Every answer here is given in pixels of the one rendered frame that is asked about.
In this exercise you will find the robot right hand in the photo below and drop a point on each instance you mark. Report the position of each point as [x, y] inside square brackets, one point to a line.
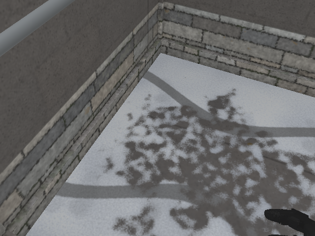
[295, 219]

